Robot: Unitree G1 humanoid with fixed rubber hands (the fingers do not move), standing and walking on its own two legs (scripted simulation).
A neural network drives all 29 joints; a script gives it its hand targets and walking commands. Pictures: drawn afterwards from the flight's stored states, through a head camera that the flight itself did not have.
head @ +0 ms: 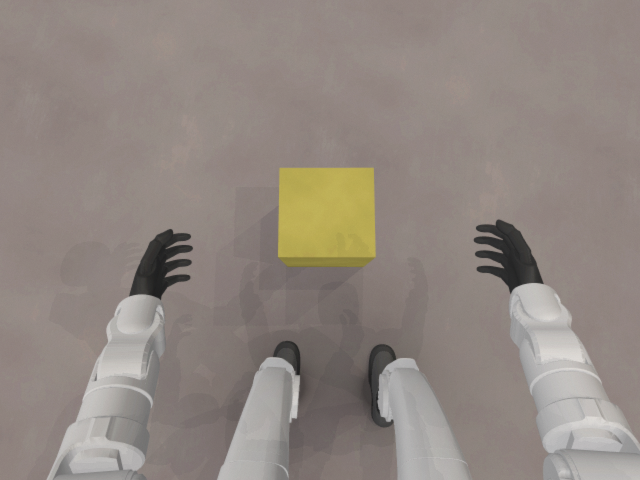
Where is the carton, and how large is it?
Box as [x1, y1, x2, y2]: [278, 168, 375, 266]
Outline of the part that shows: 279,168 278,257 287,266 363,266 375,256 373,168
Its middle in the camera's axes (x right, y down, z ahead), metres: +0.02 -0.05 +0.97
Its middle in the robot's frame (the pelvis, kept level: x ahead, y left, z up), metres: +0.49 +0.00 -0.58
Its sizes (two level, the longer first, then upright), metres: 0.210 0.200 0.250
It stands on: the floor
